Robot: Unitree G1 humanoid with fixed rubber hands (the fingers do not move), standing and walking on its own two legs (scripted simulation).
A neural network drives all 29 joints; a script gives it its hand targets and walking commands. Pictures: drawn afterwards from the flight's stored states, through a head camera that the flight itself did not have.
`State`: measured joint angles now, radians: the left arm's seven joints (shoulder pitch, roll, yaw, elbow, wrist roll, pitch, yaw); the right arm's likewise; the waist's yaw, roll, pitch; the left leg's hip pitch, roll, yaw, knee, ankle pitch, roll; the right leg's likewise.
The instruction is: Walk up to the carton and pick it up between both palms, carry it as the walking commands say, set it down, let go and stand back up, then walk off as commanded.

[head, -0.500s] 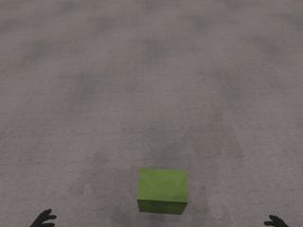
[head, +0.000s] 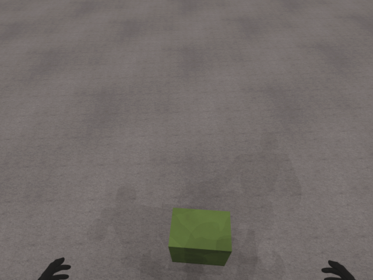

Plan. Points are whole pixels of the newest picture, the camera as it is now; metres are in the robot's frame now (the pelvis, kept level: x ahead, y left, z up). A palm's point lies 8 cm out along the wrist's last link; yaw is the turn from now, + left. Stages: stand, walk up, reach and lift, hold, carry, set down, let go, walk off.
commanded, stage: walk up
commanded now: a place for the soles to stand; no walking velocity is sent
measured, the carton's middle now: (199, 238) +0.40 -0.02 -0.63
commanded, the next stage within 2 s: reach and lift in 1.04 s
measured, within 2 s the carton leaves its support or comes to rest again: neither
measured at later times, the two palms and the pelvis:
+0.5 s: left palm out of the picture +0.11 +0.34 -0.09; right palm out of the picture +0.14 -0.31 -0.09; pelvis +0.00 +0.00 +0.00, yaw +1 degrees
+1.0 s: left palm out of the picture +0.12 +0.33 -0.09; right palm out of the picture +0.13 -0.32 -0.09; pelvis +0.02 +0.00 +0.01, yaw +0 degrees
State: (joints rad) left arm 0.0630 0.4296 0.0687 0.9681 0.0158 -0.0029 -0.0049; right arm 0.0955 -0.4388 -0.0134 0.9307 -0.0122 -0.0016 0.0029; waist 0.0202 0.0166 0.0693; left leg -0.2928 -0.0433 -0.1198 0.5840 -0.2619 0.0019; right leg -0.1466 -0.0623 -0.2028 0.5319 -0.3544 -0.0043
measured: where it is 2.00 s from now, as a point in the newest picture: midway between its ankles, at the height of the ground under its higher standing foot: outside the picture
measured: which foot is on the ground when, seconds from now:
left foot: down 0.00-1.00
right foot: down 0.00-1.00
